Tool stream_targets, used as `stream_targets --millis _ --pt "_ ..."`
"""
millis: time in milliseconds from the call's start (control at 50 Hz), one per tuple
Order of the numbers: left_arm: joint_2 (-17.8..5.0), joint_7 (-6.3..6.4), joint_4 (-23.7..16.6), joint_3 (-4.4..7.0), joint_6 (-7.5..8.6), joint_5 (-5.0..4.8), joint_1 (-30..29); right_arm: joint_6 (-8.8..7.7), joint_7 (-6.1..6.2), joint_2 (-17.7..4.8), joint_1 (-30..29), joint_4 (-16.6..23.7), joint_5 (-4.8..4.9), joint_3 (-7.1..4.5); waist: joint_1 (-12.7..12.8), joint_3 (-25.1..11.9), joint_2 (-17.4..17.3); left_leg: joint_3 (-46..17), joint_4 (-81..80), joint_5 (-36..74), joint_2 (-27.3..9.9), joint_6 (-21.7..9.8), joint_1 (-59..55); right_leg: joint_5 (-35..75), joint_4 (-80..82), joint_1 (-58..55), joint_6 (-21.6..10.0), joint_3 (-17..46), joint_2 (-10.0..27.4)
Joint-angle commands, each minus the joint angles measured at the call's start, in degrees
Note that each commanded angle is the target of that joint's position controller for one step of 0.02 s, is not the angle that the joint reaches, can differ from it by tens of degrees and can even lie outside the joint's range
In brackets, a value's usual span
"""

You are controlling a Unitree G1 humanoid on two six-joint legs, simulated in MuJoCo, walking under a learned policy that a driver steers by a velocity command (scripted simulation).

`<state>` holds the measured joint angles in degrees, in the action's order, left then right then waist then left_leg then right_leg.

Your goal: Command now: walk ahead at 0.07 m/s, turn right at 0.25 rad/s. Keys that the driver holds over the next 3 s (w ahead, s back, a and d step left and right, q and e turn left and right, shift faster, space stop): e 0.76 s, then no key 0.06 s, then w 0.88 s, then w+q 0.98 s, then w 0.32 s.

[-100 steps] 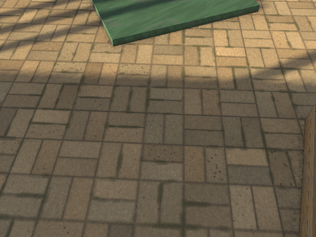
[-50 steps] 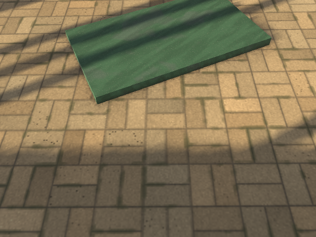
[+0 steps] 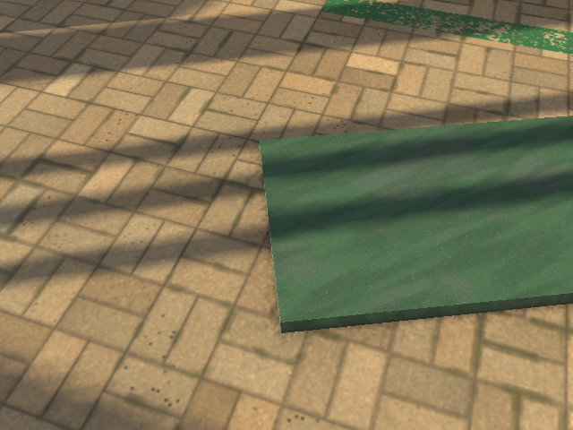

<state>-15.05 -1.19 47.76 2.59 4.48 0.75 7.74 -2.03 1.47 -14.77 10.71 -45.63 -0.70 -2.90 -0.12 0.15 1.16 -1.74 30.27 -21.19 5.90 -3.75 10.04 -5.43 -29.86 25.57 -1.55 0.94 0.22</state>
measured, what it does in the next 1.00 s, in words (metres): steps on the spot, turning right: left foot, then right foot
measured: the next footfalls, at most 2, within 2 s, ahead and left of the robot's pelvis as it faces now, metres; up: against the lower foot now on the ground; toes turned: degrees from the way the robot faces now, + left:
left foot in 0.34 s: +0.10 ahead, +0.13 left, +0.00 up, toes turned -16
right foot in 0.78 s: +0.00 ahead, -0.12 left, +0.00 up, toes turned -29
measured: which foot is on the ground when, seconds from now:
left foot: down 0.00-0.00, up 0.02-0.32, down 0.34-0.78, up 0.80-1.00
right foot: down 0.00-0.34, up 0.36-0.76, down 0.78-1.00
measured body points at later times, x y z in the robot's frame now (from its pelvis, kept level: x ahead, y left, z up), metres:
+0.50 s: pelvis +0.03 +0.03 +0.01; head +0.06 +0.05 +0.46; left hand +0.25 +0.28 -0.10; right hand +0.06 -0.27 -0.08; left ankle +0.06 +0.14 -0.73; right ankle +0.01 -0.10 -0.65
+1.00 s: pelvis +0.03 -0.03 +0.02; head +0.03 -0.06 +0.47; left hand +0.28 +0.14 -0.07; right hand -0.02 -0.34 -0.10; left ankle +0.12 +0.10 -0.66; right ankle -0.03 -0.10 -0.73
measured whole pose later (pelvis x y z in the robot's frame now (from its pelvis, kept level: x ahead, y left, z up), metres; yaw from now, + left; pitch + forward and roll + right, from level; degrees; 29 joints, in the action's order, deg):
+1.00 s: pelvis +0.03 -0.03 +0.02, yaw -31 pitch +2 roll +1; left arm -14.7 0.1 38.0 3.0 0.9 0.0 14.2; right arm -1.0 0.2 -19.0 12.2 -43.4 0.2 -5.3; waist -0.1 -0.6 -2.3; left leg 0.4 57.6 -15.3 -3.9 2.1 31.3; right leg -12.6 -22.0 12.0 -3.4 1.2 -1.7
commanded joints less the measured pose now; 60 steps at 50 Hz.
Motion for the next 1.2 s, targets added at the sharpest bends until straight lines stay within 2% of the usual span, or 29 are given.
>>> stream_targets --millis 20,40,60,100,160,260,320,340,360,380,400,420,440,460,520,600,700,760,780,800,820,840,860,880,900,940,980,1060,1200 --pt "-12.90 0.48 -3.71 3.63 -0.42 0.22 5.83 -0.49 1.06 -6.65 4.98 3.44 -0.80 -1.61 1.21 -13.31 11.15 1.84 26.95 2.07 0.67 4.40 14.68 44.14 4.36 -25.70 -17.79 23.45 17.36" --pt "-9.46 0.79 -3.42 2.60 -0.99 -0.10 8.08 0.15 0.67 -6.94 2.21 4.63 -0.13 -1.52 2.69 -15.14 12.26 -2.40 35.78 -17.35 0.60 5.03 20.91 35.23 8.01 -27.91 -19.95 30.69 20.03" --pt "-9.50 0.89 -4.44 2.59 -1.38 -0.58 5.58 1.12 0.51 -7.19 2.10 4.52 0.77 -1.75 1.73 -12.99 7.20 -5.18 40.47 -16.30 -1.84 5.19 22.91 23.88 8.48 -24.93 -17.63 29.65 18.51" --pt "-9.92 1.50 -6.50 2.84 -2.60 -1.19 1.00 2.81 0.84 -6.97 -0.17 4.88 0.79 -2.02 0.63 -7.13 2.27 -4.44 36.71 -10.45 -4.25 5.70 23.21 8.44 11.53 -15.55 -13.43 24.36 14.55" --pt "-10.26 2.41 -7.62 3.43 -4.54 -0.73 -0.55 2.99 1.40 -4.64 -0.60 5.04 0.69 -1.65 0.03 -5.80 6.89 -1.29 22.04 -5.19 -2.93 6.54 16.72 -2.67 13.95 -9.76 -10.10 20.24 8.23" --pt "-11.25 3.18 -8.87 4.38 -5.37 -1.28 0.32 1.89 0.91 -5.40 0.57 4.61 1.21 -1.85 0.79 -8.35 9.12 -2.09 8.65 0.54 -2.26 6.41 9.96 -6.42 13.81 -10.22 -9.70 23.65 8.13" --pt "-10.96 3.67 -9.92 4.45 -6.37 -2.03 -0.86 1.12 0.07 -5.97 4.26 3.44 1.28 -2.41 -1.46 -7.14 8.74 -0.57 -4.15 7.48 -2.30 4.13 2.43 -11.73 12.13 -6.54 -6.84 24.03 5.66" --pt "-9.76 3.83 -10.09 4.13 -6.57 -2.10 0.03 1.04 0.10 -7.93 6.01 3.18 0.80 -3.07 -1.79 -6.95 6.58 -3.11 -8.14 8.06 -6.63 2.27 -2.53 -16.08 9.02 -2.20 -4.41 22.22 3.32" --pt "-6.84 3.66 -11.27 3.41 -6.45 -1.86 -0.04 1.31 0.46 -12.80 6.90 3.70 -0.86 -4.20 -1.10 -5.86 -4.83 -15.89 -12.87 4.50 -19.18 -3.10 -6.56 -22.82 -3.35 7.78 -1.21 14.73 -2.58" --pt "-7.60 3.27 -12.79 3.86 -5.52 -1.74 -0.57 1.36 0.22 -14.49 3.25 4.83 -2.99 -4.53 0.07 -3.23 -17.80 -28.53 -17.56 10.75 -28.56 -10.13 0.38 -28.09 -17.96 12.82 1.04 6.60 -7.71" --pt "-11.09 2.95 -11.55 5.02 -5.11 -1.17 1.50 0.75 0.57 -11.35 -0.95 6.94 -3.20 -3.55 1.54 -2.72 -13.55 -26.25 -16.58 15.20 -28.75 -11.39 2.26 -26.11 -28.67 11.52 2.25 8.95 -4.38" --pt "-11.90 2.84 -9.61 5.59 -5.52 -1.48 4.22 0.42 0.91 -8.61 -4.39 7.85 -2.02 -2.88 3.13 -2.49 -9.34 -19.43 -14.63 18.16 -25.00 -8.56 2.08 -22.67 -32.95 11.27 2.84 8.38 -4.23" --pt "-10.71 3.14 -8.14 5.47 -6.23 -1.33 6.07 0.28 1.06 -7.61 -5.66 8.32 -0.80 -2.55 3.40 -2.36 -7.39 -14.50 -13.21 19.64 -21.79 -6.25 0.51 -19.73 -36.17 11.85 3.88 7.50 -3.95" --pt "-9.56 3.22 -8.00 5.20 -6.74 -1.18 6.38 0.25 1.17 -7.33 -5.28 8.21 -0.09 -2.33 2.72 -1.93 -7.25 -11.81 -12.38 23.15 -21.10 -5.96 -0.57 -17.91 -39.47 13.08 4.90 7.04 -3.52" --pt "-7.06 2.70 -11.04 4.07 -6.99 -2.12 1.87 1.00 1.72 -7.94 -0.97 7.41 -0.25 -2.39 -0.22 -1.24 -8.94 -5.93 -12.08 28.58 -19.73 -7.36 -4.34 -14.70 -36.77 15.04 7.16 3.47 -1.83" --pt "-5.71 1.59 -14.68 3.01 -6.95 -2.00 -2.06 1.99 1.97 -10.82 2.13 7.00 -0.09 -3.54 -2.96 -3.09 -10.89 -4.11 -11.36 30.62 -22.44 -8.84 -9.34 -15.89 -25.58 11.77 8.17 0.93 1.03" --pt "-6.73 0.27 -16.44 3.32 -7.53 -2.06 -1.57 2.09 0.61 -13.06 0.54 7.39 1.00 -4.64 -2.67 -3.57 -12.39 -0.24 -9.70 32.12 -24.05 -8.17 -5.41 -16.18 -12.94 0.45 5.18 -4.24 0.67" --pt "-6.71 -0.27 -15.61 4.03 -7.87 -2.06 2.71 1.77 0.18 -12.55 -1.13 7.01 2.69 -4.68 0.51 -4.27 -11.31 2.88 -3.11 29.45 -23.20 -4.08 -3.10 -6.13 2.99 -9.22 0.90 -6.20 -1.23" --pt "-8.43 0.26 -14.85 4.74 -7.78 -1.82 5.20 1.50 -0.10 -10.36 2.26 5.56 2.38 -4.05 0.88 -5.57 -6.88 5.99 2.89 24.08 -20.71 -0.32 2.42 2.12 8.56 -18.22 -1.16 -3.24 -1.21" --pt "-14.38 1.24 -15.53 6.14 -7.46 -1.63 7.59 1.38 -0.46 -6.61 2.59 6.86 -0.41 -2.68 0.42 -7.91 7.73 10.77 18.73 2.51 -15.07 5.30 17.04 23.67 8.41 -30.62 -5.59 13.89 11.64" --pt "-17.10 1.21 -16.69 6.02 -6.52 0.14 6.43 1.27 -0.24 -5.99 -0.43 9.57 -1.20 -2.20 1.04 -8.90 16.29 6.74 31.41 -18.84 -8.32 8.34 28.59 36.22 6.95 -29.06 -18.00 26.79 24.26" --pt "-13.47 0.84 -15.92 5.20 -5.31 0.32 8.84 1.32 -0.12 -9.55 -3.29 9.38 -0.18 -3.15 4.83 -11.46 8.85 0.72 37.61 -17.28 -9.61 8.01 28.93 23.21 9.31 -27.56 -19.46 24.13 22.08" --pt "-11.85 0.83 -14.46 4.54 -4.44 -0.24 8.52 1.32 -0.44 -10.02 -3.65 9.32 1.06 -3.43 3.53 -8.81 7.93 -0.03 37.60 -12.35 -10.64 6.75 30.83 6.12 11.14 -26.42 -16.08 20.58 18.16" --pt "-10.32 0.96 -13.91 4.13 -4.08 -1.27 6.89 1.29 -0.50 -9.85 -3.31 8.29 1.13 -3.61 2.68 -6.55 5.63 -0.24 35.04 -7.13 -11.63 6.04 31.90 -11.39 13.34 -24.44 -12.88 19.04 14.90" --pt "-8.96 1.09 -13.77 3.40 -3.87 -1.82 5.38 1.32 -0.55 -10.45 -3.69 8.10 0.78 -3.77 2.34 -3.74 7.13 -0.21 32.88 -2.41 -11.87 5.93 32.45 -19.90 16.06 -22.20 -11.71 19.12 13.78" --pt "-8.60 1.47 -13.55 2.83 -3.24 -1.03 4.68 0.54 -1.14 -9.73 -2.30 7.38 0.87 -3.66 1.14 -1.29 8.66 0.56 31.04 4.96 -11.00 5.87 30.71 -22.41 20.01 -19.29 -11.38 18.53 12.32" --pt "-8.68 1.72 -13.16 2.80 -2.13 -0.45 5.33 -0.67 -1.43 -9.15 -2.50 6.84 1.06 -3.47 1.10 -0.44 6.87 0.25 25.88 9.58 -11.04 5.65 30.93 -17.88 21.16 -20.33 -11.26 16.81 12.00" --pt "-10.18 1.70 -11.64 3.24 -0.95 -0.90 7.18 -1.98 -1.90 -6.79 -4.90 6.86 1.09 -2.37 2.30 0.31 5.83 0.29 13.28 13.94 -10.61 5.88 27.92 -12.57 21.62 -20.71 -10.92 13.89 12.11" --pt "-11.58 0.81 -8.80 3.63 -0.99 -1.90 10.90 -3.19 -3.24 -6.67 -8.64 8.55 1.93 -1.46 4.27 2.87 4.84 1.20 3.11 12.23 -9.56 4.13 22.43 -13.00 19.71 -18.73 -11.37 13.61 13.85"
Over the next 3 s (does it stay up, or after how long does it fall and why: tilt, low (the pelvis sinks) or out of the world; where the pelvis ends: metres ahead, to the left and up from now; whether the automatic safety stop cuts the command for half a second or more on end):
stays up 0.97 -0.39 0.07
